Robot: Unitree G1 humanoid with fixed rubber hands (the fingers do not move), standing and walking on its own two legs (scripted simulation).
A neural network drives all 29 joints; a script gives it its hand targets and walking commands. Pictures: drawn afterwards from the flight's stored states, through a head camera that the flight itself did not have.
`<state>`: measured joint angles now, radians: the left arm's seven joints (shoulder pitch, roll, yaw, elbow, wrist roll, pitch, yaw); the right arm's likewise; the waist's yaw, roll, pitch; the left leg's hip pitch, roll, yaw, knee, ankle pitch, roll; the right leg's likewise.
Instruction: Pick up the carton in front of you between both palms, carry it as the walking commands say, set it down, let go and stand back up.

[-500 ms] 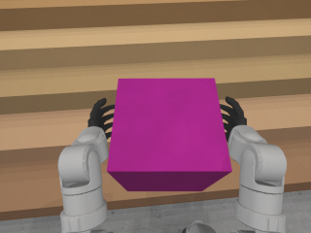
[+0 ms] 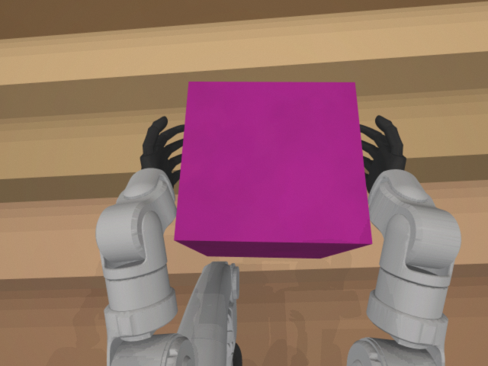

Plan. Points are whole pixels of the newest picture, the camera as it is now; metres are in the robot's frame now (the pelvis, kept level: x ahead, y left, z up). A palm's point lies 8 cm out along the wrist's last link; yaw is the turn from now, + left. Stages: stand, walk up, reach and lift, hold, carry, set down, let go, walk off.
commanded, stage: carry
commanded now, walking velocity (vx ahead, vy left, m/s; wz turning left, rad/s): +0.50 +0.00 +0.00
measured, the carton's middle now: (266, 186) +0.37 +0.02 +0.07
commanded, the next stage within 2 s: none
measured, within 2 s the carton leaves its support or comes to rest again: neither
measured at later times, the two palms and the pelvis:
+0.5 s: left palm out of the picture +0.72 +0.19 +0.33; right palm out of the picture +0.72 -0.11 +0.36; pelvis +0.37 +0.04 +0.17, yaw +1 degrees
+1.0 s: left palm out of the picture +1.06 +0.27 +0.50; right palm out of the picture +1.04 -0.03 +0.49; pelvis +0.69 +0.13 +0.34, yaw +2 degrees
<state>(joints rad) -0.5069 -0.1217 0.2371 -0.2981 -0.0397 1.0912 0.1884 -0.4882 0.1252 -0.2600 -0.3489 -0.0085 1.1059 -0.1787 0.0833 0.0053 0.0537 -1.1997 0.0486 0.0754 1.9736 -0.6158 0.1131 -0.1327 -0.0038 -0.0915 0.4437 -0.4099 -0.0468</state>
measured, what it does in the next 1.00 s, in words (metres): climbs: left foot 0.15 m higher, then right foot 0.15 m higher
